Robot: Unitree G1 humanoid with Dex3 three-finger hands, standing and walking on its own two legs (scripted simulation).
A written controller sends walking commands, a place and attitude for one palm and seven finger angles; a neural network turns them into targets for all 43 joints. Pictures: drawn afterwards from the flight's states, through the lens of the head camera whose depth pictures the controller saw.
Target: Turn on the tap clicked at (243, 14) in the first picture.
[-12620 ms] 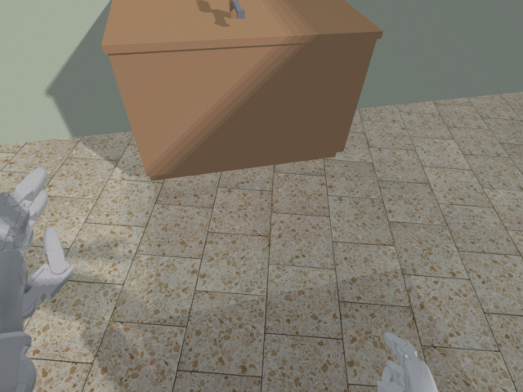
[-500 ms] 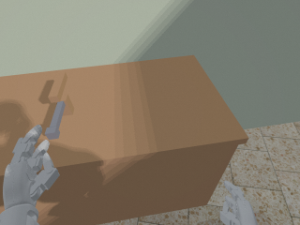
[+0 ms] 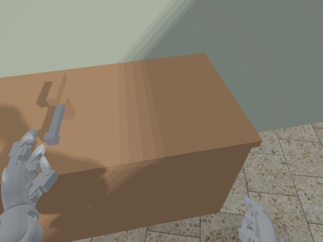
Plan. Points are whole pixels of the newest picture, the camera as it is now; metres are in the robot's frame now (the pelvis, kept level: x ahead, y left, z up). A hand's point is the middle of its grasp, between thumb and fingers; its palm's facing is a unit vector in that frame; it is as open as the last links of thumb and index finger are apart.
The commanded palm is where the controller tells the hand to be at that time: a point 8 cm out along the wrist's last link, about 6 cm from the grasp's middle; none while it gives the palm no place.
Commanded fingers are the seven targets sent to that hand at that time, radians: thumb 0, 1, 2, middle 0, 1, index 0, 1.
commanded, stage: reach beside the lever's end, fingers flat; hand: left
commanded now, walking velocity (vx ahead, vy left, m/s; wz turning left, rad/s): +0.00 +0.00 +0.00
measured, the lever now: (52, 138) +0.34 +0.35 +0.07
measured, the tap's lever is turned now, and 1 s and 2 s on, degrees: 0 0 0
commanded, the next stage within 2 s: push the lever round in 1.78 s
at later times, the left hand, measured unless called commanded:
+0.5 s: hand (47, 167) +0.23 +0.29 +0.10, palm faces +0.49 -0.86 -0.12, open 7.5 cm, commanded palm +0.20 +0.34 +0.10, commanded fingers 0.00 0.90 0.90 -0.18 -0.23 -0.18 -0.23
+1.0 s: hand (45, 157) +0.27 +0.33 +0.08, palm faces +0.51 -0.85 -0.12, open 7.7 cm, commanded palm +0.23 +0.37 +0.08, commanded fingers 0.00 0.90 0.90 -0.16 -0.17 -0.16 -0.17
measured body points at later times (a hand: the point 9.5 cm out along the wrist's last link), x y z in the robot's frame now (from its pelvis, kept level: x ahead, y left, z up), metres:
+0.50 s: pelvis +0.01 +0.02 +0.00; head +0.02 +0.00 +0.45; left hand +0.20 +0.33 +0.11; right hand +0.19 -0.21 -0.09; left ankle +0.01 +0.13 -0.72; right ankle +0.03 -0.05 -0.72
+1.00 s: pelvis +0.00 +0.02 +0.00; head +0.03 +0.01 +0.44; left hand +0.24 +0.37 +0.09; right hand +0.17 -0.22 -0.10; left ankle +0.01 +0.13 -0.72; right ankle +0.03 -0.05 -0.72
